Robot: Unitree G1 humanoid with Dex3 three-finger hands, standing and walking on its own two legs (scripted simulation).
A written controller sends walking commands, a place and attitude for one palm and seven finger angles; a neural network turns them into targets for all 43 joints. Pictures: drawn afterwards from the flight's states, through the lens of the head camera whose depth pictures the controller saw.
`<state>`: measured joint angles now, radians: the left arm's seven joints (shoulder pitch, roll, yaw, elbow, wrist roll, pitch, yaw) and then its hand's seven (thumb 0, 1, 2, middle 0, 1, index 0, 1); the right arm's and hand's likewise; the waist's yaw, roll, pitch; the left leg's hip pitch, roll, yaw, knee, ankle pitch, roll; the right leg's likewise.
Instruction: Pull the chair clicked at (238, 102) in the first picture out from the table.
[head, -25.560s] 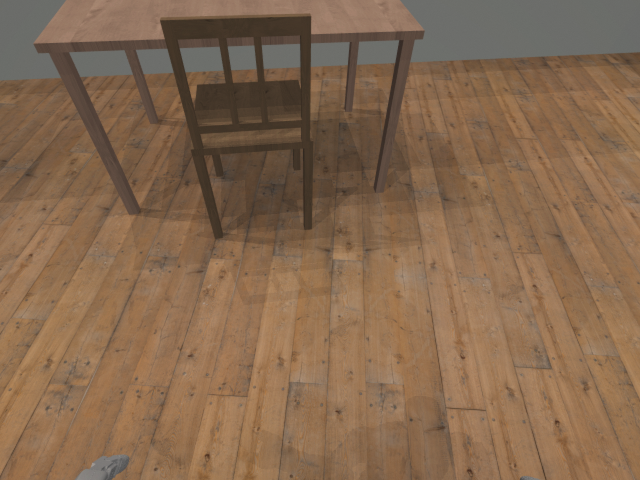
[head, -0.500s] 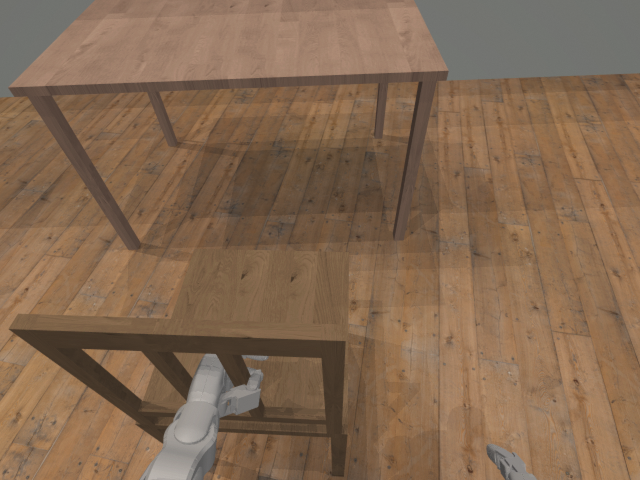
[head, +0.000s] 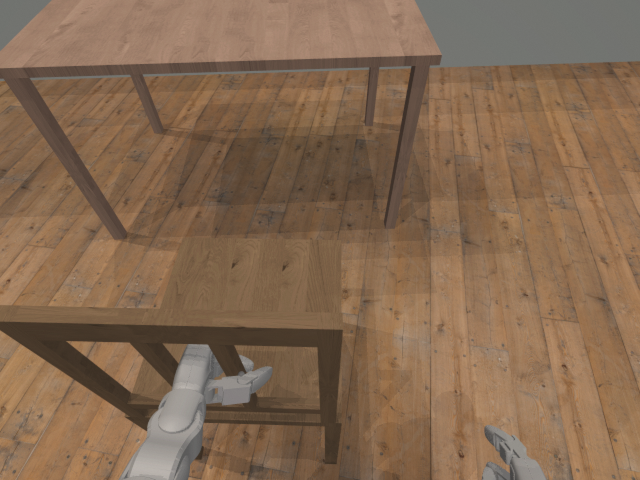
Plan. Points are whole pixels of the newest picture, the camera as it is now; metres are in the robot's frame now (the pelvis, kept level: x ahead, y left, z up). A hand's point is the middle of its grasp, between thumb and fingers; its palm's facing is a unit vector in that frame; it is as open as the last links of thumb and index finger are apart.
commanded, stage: open the thumb and straighten the fingers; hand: left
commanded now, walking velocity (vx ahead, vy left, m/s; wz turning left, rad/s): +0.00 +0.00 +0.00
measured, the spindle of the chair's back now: (173, 373) +0.28 +0.22 -0.09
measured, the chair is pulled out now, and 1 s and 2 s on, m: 0.64 0.64 0.64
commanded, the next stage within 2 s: draw the fingers out of the gap in 0.50 s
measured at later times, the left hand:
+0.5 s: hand (230, 368) +0.28 +0.13 -0.06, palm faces -0.04 -0.99 -0.12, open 17.0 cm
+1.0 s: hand (221, 416) +0.22 +0.14 -0.06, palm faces -0.03 -0.99 -0.14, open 17.4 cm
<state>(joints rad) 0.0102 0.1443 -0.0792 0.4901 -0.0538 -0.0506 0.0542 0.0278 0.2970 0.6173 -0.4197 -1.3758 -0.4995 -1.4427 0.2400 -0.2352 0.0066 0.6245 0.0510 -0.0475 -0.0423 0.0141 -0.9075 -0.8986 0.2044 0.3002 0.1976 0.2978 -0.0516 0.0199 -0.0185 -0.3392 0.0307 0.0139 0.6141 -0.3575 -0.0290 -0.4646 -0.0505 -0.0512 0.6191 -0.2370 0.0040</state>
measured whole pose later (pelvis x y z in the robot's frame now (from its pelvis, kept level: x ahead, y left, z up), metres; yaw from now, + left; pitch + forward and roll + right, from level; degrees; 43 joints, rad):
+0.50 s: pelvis +0.02 +0.00 -0.02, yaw +1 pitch +10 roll +0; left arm 0.10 0.16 -0.03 0.27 -0.07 0.10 -0.01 -0.01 -0.53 0.21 -0.07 -0.20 -0.07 -0.20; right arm 0.24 -0.26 0.00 0.56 0.04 -0.12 -0.07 0.02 -0.91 -0.90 0.20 0.30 0.20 0.30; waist -0.04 0.04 -0.09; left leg -0.50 0.03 -0.01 0.79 -0.47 -0.03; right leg -0.62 -0.06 -0.06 0.80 -0.35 0.01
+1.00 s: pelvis +0.03 +0.01 -0.03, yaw +2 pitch +12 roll +0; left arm 0.43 0.17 -0.10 -0.07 -0.04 0.16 0.03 -0.01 -0.53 0.20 -0.04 -0.01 -0.01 0.00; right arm 0.26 -0.24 0.01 0.48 0.03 -0.11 -0.08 0.02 -0.91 -0.90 0.20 0.30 0.20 0.30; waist -0.04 0.04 -0.13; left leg -0.57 0.02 -0.03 0.90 -0.53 -0.02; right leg -0.68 -0.07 -0.08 0.89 -0.40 0.01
